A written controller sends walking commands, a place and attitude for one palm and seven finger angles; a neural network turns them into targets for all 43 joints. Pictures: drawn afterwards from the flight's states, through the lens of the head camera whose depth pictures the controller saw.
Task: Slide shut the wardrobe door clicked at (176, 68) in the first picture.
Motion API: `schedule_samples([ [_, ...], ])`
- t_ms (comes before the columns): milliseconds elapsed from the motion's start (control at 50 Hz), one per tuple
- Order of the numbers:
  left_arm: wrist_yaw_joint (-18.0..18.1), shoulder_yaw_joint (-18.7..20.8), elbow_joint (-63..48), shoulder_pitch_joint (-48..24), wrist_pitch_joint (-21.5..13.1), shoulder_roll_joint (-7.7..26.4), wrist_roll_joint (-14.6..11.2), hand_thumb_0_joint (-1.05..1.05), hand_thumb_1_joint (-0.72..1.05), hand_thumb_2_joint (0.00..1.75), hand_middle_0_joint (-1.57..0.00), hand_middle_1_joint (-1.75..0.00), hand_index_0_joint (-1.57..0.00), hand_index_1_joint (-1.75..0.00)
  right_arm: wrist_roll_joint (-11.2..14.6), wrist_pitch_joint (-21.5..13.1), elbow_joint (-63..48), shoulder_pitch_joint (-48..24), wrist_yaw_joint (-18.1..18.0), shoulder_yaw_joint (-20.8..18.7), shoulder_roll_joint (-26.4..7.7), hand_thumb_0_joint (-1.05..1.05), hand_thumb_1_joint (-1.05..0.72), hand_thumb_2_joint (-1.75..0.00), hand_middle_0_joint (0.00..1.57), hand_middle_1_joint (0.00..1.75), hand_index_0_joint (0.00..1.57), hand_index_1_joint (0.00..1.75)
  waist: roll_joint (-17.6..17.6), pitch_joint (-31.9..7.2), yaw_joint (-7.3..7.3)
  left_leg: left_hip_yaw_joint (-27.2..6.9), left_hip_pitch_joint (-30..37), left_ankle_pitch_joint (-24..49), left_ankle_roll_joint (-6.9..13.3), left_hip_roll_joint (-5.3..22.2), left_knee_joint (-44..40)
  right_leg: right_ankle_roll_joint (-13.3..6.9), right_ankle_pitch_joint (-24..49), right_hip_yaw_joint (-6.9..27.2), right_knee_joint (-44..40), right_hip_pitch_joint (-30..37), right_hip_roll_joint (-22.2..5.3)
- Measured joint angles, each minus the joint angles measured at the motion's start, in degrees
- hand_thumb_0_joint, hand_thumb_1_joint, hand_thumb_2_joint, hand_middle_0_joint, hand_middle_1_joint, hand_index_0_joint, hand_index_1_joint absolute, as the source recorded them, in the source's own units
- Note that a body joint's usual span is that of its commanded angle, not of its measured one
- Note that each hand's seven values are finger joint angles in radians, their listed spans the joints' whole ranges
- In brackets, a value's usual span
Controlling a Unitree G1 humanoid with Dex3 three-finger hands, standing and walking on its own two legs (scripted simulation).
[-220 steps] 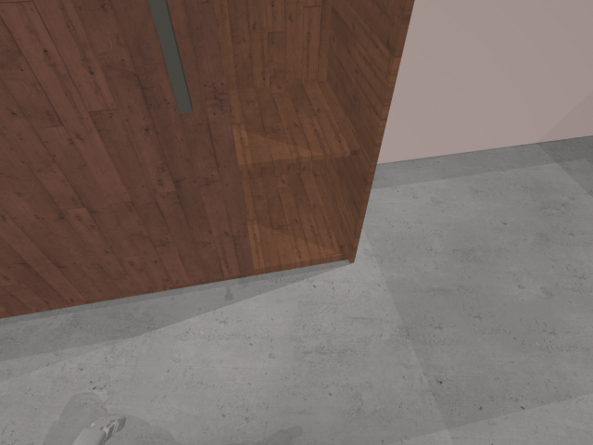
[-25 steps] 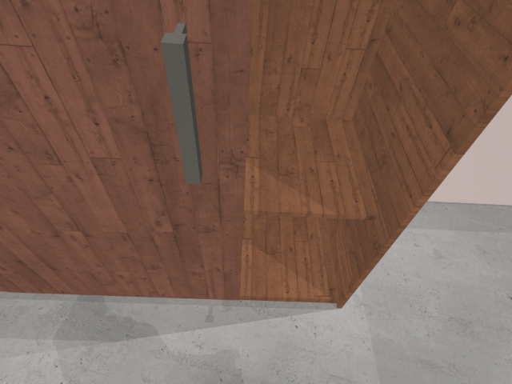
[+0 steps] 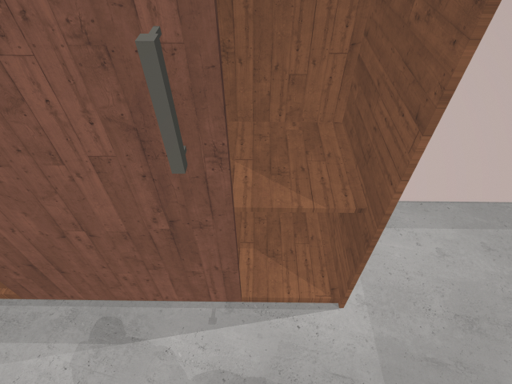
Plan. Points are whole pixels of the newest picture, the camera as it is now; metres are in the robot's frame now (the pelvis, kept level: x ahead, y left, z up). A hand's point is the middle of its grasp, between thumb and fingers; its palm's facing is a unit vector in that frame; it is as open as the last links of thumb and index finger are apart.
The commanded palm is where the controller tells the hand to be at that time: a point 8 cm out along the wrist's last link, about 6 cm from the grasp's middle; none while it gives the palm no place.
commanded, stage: come to a stop and stand still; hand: left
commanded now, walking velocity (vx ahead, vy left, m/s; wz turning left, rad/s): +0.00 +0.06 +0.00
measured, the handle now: (169, 107) +0.52 +0.18 +0.18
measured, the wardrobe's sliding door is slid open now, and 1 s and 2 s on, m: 0.39 0.39 0.39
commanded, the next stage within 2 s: look again from close up in 0.72 s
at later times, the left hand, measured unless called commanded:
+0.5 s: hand out of the picture -0.01 +0.18 -0.16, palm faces +0.00 -0.98 -0.18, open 7.4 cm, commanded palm none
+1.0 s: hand out of the picture +0.00 +0.19 -0.16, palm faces -0.02 -0.99 -0.17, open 7.4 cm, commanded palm none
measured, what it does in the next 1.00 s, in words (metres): stands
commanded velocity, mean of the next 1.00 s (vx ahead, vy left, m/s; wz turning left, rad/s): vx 0.00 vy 0.00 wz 0.00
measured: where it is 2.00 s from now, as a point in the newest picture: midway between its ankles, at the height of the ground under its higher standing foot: outside the picture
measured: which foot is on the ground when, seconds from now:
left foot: down 0.00-1.00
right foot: down 0.00-1.00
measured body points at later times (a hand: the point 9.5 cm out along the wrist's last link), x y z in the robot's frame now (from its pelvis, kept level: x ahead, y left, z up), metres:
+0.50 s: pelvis +0.01 +0.02 +0.01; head +0.02 +0.02 +0.46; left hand -0.01 +0.23 -0.15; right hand +0.01 -0.21 -0.14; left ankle +0.02 +0.09 -0.72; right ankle -0.01 -0.13 -0.72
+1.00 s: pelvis +0.00 +0.02 +0.02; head +0.02 +0.03 +0.46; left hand +0.00 +0.24 -0.15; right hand -0.01 -0.20 -0.14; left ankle +0.02 +0.09 -0.72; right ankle -0.01 -0.13 -0.72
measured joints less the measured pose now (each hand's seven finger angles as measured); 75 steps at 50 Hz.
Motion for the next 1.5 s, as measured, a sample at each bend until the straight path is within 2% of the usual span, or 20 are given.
schedule_samples([
  [60,-0.27,0.03,0.50,-1.16,0.32,0.41,-0.54,0.01,0.90,0.90,-0.20,-0.30,-0.21,-0.30,-0.42,-0.64,1.02,1.03,-0.29,0.93,1.13,0.01,-0.91,-0.90,0.20,0.30,0.20,0.30,-1.79,0.23,0.43,0.48,0.55,2.86,2.74,-0.68,-1.90,0.42,0.18,0.26,-0.18,-0.01,-0.60],
  [120,-0.41,-0.43,1.47,-1.01,0.06,0.23,-0.49,0.01,0.90,0.90,-0.20,-0.30,-0.21,-0.30,-0.38,-0.88,2.05,1.78,-0.59,1.82,2.08,0.01,-0.91,-0.90,0.20,0.30,0.20,0.30,-2.07,0.22,0.68,0.94,1.30,3.81,3.42,-0.70,-3.50,0.57,1.73,0.60,-2.60,0.94,-0.60],
  [260,-0.59,-1.01,4.48,1.43,-0.37,-0.40,-0.58,0.01,0.90,0.90,-0.20,-0.30,-0.20,-0.30,-0.03,-1.41,4.64,1.97,-0.96,3.05,4.35,0.01,-0.91,-0.90,0.20,0.30,0.20,0.30,-1.97,0.42,0.84,1.54,2.89,5.35,3.47,-1.05,-6.96,1.10,3.30,1.18,-5.73,2.16,-0.85],
  [480,-0.08,-1.47,8.85,4.70,-0.90,-1.87,-0.70,0.01,0.91,0.90,-0.20,-0.30,-0.20,-0.30,0.61,-2.38,8.10,0.57,-1.37,3.05,4.65,0.01,-0.92,-0.90,0.20,0.30,0.20,0.30,-2.27,1.42,1.20,2.38,4.22,5.66,3.72,-1.09,-8.60,1.52,4.08,2.03,-7.61,3.27,-0.85],
  [880,0.10,-1.62,10.74,3.36,-1.42,-2.99,-0.47,0.01,0.91,0.90,-0.20,-0.30,-0.20,-0.30,0.73,-2.74,10.81,0.04,-1.60,3.03,5.13,0.01,-0.92,-0.90,0.20,0.30,0.20,0.30,-2.38,1.27,0.94,3.27,5.52,7.13,4.37,-1.75,-11.48,2.21,5.61,2.90,-9.93,4.06,-1.41],
  [1500,0.14,-1.45,11.86,3.19,-1.57,-3.73,-0.56,0.01,0.91,0.90,-0.20,-0.30,-0.20,-0.30,0.73,-2.99,11.95,0.40,-1.78,2.93,5.74,0.01,-0.91,-0.90,0.20,0.30,0.20,0.30,-2.00,1.45,0.68,3.67,6.14,7.53,4.01,-1.40,-12.45,1.93,6.03,3.33,-10.61,4.33,-1.03],
])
